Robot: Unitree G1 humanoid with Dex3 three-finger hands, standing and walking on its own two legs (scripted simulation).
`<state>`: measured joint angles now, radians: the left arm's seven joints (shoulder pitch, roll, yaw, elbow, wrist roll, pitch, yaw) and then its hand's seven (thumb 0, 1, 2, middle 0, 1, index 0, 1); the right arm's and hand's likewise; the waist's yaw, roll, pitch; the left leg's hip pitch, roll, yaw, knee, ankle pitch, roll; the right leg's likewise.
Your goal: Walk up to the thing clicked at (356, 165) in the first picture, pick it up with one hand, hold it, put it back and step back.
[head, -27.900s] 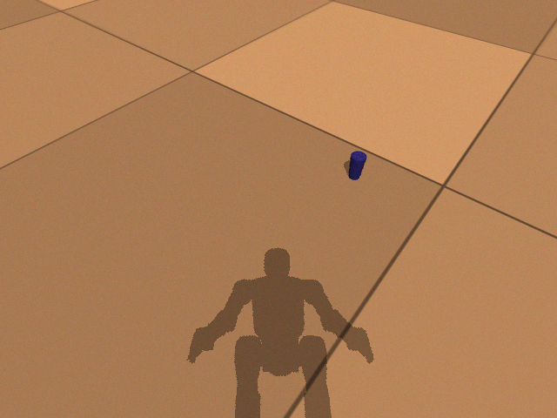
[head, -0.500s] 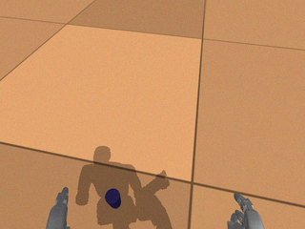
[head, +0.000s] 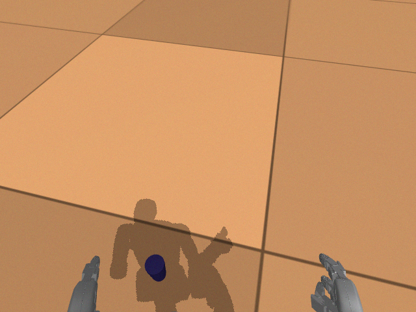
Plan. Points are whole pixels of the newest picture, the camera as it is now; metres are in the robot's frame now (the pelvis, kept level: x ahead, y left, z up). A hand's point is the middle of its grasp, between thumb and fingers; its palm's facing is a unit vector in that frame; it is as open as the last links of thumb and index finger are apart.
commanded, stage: home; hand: left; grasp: from the side
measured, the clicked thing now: (157, 269) +0.41 +0.22 -0.65
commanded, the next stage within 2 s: stand in 1.26 s
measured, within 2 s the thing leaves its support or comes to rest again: neither
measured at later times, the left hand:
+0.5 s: hand out of the picture +0.16 +0.18 -0.06, palm faces +0.09 -0.95 -0.28, open 17.3 cm
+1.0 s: hand (117, 308) +0.16 +0.18 -0.06, palm faces +0.10 -0.96 -0.28, open 17.4 cm
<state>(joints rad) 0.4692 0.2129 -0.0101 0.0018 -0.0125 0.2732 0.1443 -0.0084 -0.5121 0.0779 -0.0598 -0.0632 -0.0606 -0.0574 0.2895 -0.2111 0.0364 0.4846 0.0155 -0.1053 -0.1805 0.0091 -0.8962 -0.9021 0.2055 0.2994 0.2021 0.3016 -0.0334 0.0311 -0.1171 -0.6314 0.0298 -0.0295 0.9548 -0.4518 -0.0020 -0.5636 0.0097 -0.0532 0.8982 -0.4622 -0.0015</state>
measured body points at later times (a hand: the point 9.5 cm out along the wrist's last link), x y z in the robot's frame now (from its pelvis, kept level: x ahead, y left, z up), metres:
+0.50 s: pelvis -0.01 +0.00 +0.00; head +0.00 +0.00 +0.45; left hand +0.15 +0.23 -0.04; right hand +0.15 -0.25 -0.07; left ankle +0.02 +0.12 -0.69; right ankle +0.00 -0.12 -0.69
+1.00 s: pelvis -0.01 +0.00 +0.00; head +0.01 +0.01 +0.45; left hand +0.15 +0.23 -0.04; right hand +0.15 -0.24 -0.07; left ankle +0.02 +0.12 -0.69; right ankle +0.00 -0.12 -0.69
